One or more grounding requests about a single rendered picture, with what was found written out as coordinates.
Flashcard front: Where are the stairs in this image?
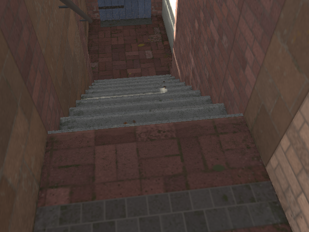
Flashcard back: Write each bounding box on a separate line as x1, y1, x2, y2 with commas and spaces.
59, 75, 228, 131

